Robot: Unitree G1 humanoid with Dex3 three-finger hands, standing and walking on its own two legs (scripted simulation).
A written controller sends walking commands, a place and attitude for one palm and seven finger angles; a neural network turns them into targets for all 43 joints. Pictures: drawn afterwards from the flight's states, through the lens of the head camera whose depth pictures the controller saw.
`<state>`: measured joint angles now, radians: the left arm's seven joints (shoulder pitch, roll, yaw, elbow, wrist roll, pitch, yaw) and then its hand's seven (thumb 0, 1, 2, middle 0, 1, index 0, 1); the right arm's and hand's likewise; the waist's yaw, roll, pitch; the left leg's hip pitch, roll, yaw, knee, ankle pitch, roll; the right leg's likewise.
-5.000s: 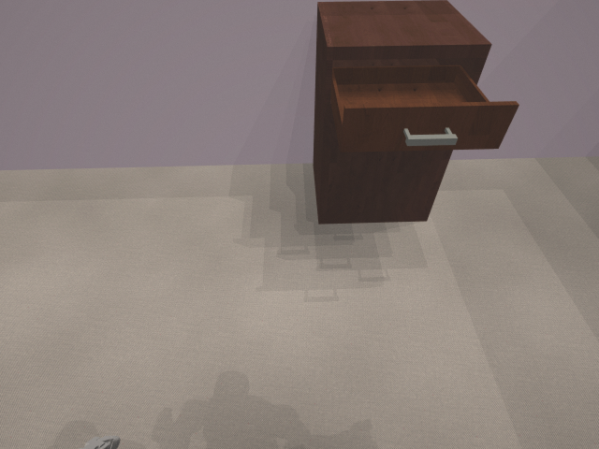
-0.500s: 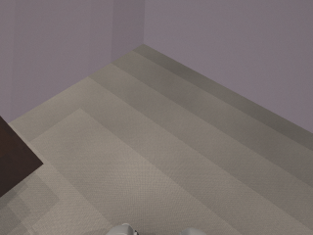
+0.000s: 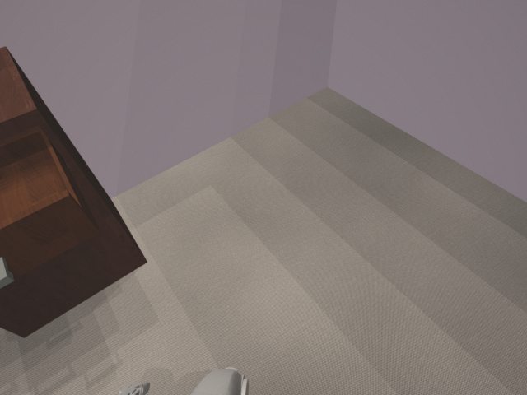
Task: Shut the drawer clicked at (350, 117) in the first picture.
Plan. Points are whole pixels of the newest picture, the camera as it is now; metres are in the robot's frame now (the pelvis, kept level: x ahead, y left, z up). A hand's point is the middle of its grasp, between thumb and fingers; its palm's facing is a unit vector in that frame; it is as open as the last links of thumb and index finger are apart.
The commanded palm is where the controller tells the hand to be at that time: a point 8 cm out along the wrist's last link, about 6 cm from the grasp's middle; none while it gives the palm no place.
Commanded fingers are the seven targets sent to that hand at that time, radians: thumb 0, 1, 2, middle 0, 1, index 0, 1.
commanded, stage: turn to face it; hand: left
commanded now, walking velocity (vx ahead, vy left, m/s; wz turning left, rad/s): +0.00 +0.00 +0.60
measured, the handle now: out of the picture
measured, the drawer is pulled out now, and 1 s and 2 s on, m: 0.29 0.29 0.29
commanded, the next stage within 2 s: take the last steps up to it in 0.92 s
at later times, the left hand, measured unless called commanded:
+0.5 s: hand out of the picture -0.01 +0.27 -0.17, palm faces +0.38 -0.88 -0.28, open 7.4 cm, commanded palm none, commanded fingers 0.00 0.90 0.90 -0.20 -0.30 -0.20 -0.30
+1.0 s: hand out of the picture -0.05 +0.19 -0.15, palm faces +0.58 -0.77 -0.27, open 7.4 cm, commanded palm none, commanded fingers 0.00 0.90 0.90 -0.20 -0.30 -0.20 -0.30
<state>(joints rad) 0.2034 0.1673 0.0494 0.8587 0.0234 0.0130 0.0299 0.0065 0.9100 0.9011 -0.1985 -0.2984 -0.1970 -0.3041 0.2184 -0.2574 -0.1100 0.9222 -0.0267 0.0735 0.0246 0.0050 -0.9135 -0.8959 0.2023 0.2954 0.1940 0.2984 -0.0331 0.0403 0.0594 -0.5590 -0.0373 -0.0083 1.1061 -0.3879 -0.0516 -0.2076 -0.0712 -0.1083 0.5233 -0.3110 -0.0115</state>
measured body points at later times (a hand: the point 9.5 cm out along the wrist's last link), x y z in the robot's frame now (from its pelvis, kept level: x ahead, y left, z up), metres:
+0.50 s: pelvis +0.01 +0.03 +0.00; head +0.04 +0.06 +0.44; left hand -0.03 +0.32 -0.15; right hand +0.21 -0.17 -0.13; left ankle -0.02 +0.14 -0.74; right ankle +0.04 -0.12 -0.67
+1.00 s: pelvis +0.01 +0.00 +0.00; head +0.05 +0.00 +0.45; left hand -0.08 +0.23 -0.13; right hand +0.21 -0.18 -0.15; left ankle -0.08 +0.11 -0.69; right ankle +0.08 -0.09 -0.74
